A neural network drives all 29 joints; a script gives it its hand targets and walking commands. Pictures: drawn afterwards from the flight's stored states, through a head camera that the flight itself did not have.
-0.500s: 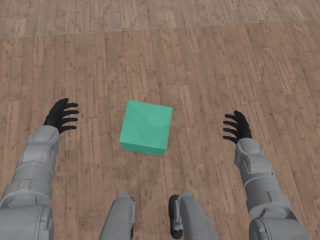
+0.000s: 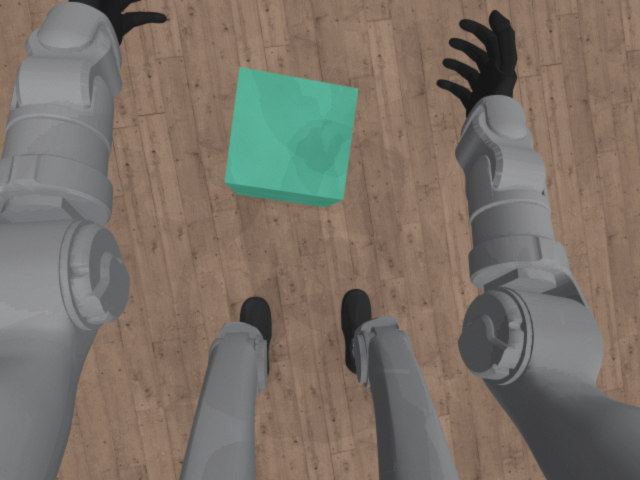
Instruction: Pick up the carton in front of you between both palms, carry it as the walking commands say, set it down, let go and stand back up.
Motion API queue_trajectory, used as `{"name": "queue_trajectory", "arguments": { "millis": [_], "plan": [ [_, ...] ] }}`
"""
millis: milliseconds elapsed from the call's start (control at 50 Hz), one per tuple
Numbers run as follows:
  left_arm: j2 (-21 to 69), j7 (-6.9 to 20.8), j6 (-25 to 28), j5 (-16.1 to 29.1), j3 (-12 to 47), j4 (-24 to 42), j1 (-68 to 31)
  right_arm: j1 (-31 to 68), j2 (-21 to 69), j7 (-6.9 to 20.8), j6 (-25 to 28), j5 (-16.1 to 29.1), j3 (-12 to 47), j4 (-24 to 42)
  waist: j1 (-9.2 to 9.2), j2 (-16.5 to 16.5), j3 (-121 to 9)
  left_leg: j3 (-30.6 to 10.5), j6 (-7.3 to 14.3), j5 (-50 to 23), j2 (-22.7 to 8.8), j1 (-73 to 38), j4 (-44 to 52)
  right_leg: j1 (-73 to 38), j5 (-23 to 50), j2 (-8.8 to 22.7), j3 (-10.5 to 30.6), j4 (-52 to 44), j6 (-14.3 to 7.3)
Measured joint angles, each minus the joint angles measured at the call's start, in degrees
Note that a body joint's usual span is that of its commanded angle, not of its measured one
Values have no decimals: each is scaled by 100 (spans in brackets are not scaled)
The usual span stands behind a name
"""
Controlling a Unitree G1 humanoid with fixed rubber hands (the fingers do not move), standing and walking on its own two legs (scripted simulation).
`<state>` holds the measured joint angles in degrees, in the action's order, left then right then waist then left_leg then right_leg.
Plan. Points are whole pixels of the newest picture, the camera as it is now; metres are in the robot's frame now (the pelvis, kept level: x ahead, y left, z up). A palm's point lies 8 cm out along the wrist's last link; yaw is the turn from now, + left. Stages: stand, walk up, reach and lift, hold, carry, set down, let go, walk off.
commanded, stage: reach and lift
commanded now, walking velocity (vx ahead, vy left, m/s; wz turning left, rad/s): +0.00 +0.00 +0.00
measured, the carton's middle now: (289, 149) +0.54 +0.01 -0.53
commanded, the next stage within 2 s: none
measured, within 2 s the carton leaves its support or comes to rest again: leaves its support in 1.68 s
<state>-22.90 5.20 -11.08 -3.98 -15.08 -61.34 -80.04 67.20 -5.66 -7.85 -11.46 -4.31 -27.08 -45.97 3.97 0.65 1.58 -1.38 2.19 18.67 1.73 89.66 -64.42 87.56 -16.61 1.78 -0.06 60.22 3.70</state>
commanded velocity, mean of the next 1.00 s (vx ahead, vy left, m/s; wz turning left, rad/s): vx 0.00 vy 0.00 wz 0.00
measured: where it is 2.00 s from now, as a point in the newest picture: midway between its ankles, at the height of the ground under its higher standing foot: (309, 350)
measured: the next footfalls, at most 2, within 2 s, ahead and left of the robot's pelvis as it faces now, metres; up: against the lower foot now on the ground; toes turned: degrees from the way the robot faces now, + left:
none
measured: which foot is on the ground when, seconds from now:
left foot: down 0.00-1.00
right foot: down 0.00-1.00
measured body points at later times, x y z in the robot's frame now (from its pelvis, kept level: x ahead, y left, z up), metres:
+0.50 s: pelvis +0.01 -0.02 -0.16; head +0.38 +0.00 +0.08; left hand +0.57 +0.19 -0.35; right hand +0.52 -0.20 -0.35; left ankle +0.07 +0.09 -0.62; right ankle +0.08 -0.16 -0.62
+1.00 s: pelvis -0.04 -0.02 -0.28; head +0.34 +0.00 -0.07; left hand +0.54 +0.17 -0.49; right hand +0.52 -0.21 -0.46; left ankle +0.07 +0.09 -0.62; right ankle +0.08 -0.16 -0.62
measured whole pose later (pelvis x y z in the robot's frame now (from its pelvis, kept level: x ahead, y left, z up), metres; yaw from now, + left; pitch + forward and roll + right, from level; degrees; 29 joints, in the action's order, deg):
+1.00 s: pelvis -0.04 -0.02 -0.28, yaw -2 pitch +33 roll -5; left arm -31.1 2.4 -8.2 8.1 0.3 -72.0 -95.0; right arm 88.6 -14.9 -10.0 -7.8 8.5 -15.9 -60.3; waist 3.1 -1.7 30.1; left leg -2.9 0.9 33.8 1.4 127.4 -128.5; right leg 125.3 -32.3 -3.1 1.3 124.5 5.8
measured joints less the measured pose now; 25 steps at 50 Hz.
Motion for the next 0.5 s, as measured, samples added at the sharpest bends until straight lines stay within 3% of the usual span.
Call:
{"name": "queue_trajectory", "arguments": {
  "millis": [140,260,360,500],
  "plan": [
    [140,-132,79,-498,-261,-64,-195,305,117,134,160,-140,-370,35,31,-49,-59,27,15,138,-15,670,-409,683,-128,-20,32,412,21],
    [79,-170,187,-532,-347,-258,-218,455,135,122,287,-182,-306,-174,-74,-10,10,-23,-28,535,-30,1527,-1366,1541,-541,-48,-9,1389,-11],
    [60,-372,353,-100,-57,16,35,228,-65,-9,526,-80,-100,-283,-155,98,140,-111,-94,985,39,2308,-2474,2317,-1041,-99,29,2568,-11],
    [-334,-569,542,1027,780,290,73,-20,-452,-288,619,1029,1139,252,-251,5,417,-164,-171,1531,-48,3172,-3948,3221,-1571,-328,88,4027,15]
  ]
}}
